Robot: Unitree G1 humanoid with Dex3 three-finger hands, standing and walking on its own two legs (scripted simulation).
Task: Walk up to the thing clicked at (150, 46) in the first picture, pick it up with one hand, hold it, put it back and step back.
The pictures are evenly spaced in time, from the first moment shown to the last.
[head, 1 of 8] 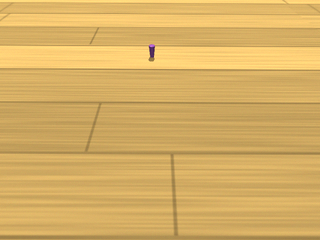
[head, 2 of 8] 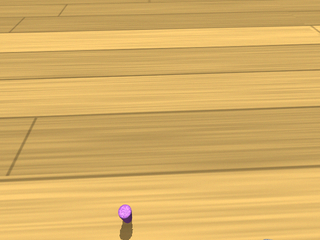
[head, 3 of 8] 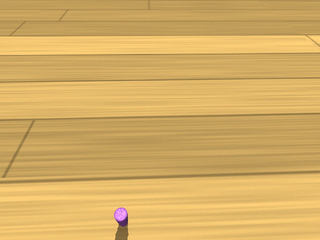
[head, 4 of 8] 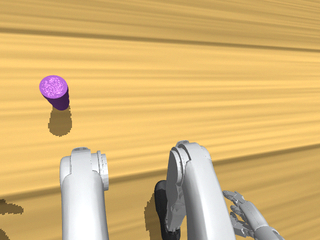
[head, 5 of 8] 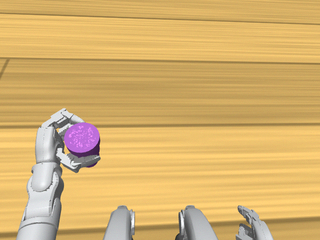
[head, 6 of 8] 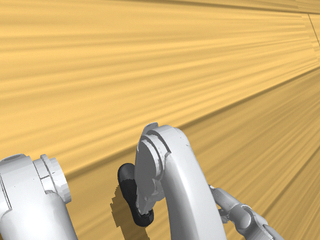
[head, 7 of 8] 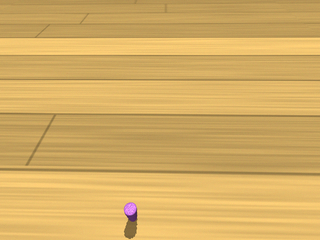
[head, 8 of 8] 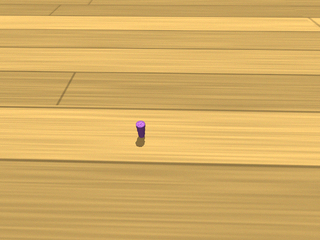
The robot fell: no
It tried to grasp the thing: yes
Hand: left
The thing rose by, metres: 0.69
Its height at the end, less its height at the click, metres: +0.00
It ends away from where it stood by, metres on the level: 0.03
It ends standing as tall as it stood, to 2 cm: yes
